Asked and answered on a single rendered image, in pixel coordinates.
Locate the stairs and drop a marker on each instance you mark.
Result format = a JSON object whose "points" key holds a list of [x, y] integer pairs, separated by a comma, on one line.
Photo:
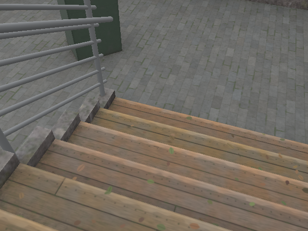
{"points": [[138, 167]]}

